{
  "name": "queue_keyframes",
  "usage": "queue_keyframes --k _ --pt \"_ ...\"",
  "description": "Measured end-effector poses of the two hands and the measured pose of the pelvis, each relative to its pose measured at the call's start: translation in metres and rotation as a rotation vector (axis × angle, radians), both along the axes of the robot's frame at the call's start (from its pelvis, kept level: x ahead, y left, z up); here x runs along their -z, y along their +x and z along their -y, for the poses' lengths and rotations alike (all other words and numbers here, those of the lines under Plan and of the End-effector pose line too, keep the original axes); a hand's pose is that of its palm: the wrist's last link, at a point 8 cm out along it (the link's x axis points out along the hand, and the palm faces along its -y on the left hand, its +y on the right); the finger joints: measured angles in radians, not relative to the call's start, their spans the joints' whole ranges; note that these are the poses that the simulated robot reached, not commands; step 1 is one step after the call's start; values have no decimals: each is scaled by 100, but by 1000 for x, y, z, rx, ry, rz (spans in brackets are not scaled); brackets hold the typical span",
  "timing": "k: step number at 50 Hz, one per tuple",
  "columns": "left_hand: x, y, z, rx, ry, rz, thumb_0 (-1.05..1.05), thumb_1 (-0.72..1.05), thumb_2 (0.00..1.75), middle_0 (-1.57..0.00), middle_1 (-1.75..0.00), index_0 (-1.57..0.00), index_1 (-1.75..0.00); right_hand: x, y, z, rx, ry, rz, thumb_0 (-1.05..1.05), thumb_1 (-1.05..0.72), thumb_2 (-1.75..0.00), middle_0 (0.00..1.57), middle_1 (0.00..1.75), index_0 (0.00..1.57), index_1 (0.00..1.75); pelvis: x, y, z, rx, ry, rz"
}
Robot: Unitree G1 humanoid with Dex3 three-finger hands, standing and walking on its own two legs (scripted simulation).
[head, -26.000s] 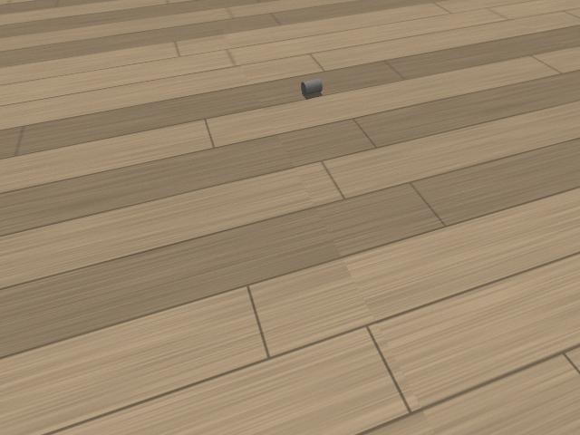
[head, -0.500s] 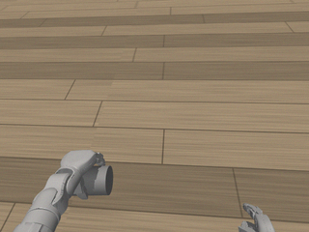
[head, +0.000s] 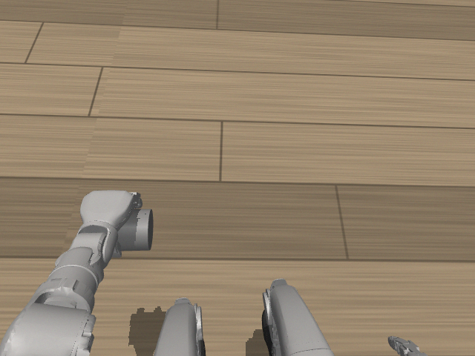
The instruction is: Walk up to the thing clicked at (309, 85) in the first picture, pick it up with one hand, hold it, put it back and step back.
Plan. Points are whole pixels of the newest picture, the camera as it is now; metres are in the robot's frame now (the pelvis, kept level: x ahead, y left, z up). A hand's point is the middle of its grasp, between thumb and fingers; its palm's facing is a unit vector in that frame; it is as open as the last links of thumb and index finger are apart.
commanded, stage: crouch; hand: left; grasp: from above
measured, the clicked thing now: (121, 229) +0.38 +0.22 -0.16
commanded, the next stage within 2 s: lower in 1.26 s
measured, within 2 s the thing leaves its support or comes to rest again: neither
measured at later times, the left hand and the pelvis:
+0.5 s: hand (144, 235) +0.42 +0.21 -0.33, palm faces -0.45 +0.04 -0.89, open 10.6 cm; pelvis -0.03 +0.00 -0.17, yaw +1 degrees
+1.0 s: hand (151, 238) +0.43 +0.21 -0.42, palm faces -0.48 +0.03 -0.88, open 10.7 cm; pelvis -0.03 +0.00 -0.24, yaw -1 degrees
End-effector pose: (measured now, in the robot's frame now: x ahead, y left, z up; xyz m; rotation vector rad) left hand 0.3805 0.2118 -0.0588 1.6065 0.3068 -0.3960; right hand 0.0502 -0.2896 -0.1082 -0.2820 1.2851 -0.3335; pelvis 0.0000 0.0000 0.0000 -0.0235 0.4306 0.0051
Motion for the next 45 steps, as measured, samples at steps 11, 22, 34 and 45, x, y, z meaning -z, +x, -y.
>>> queue_keyframes --k 11,22,34,45 --pt "108 19 2 -6 -13 -28 0 -4 33 -82 -21 -79 -27 94 -43 -18 16 27 -85 1 -91 -90 20 30 21 30 90 -19 -6 -9 -11 -141" --pt "198 35 5 14 -40 -29 0 -4 33 -82 -20 -79 -27 162 -32 -21 -84 56 -87 1 -90 -90 20 30 21 30 159 -26 -3 -26 -27 -220" --pt "251 58 0 -24 -38 -32 0 -3 33 -81 -22 -78 -28 199 -28 -10 -125 54 -126 0 -91 -90 20 30 21 30 202 -26 2 -28 -40 -244" --pt "287 60 2 0 -56 -58 0 -3 34 -79 -24 -76 -29 220 -49 -9 -121 66 -180 0 -91 -90 20 30 21 30 229 -31 0 -24 -48 -238"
